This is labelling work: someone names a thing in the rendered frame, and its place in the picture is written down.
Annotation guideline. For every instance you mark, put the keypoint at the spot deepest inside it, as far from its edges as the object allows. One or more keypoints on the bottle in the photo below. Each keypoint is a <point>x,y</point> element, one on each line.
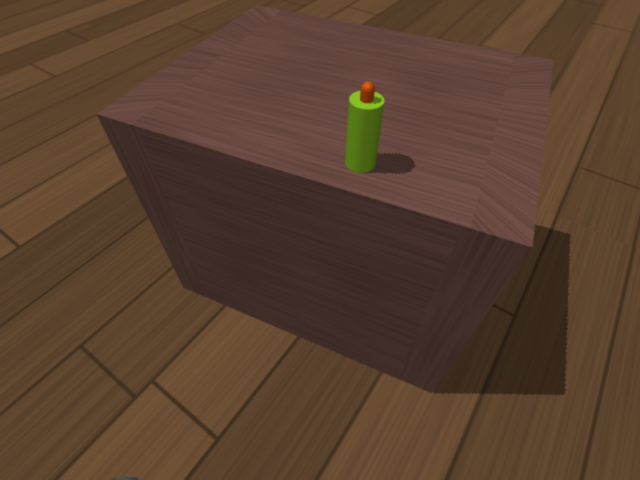
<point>363,128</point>

